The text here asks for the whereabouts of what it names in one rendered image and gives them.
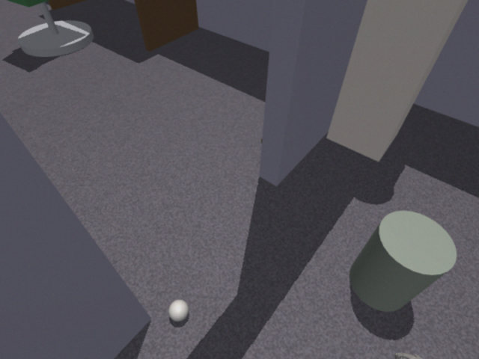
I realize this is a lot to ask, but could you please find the office chair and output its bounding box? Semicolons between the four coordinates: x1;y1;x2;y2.
8;0;94;57

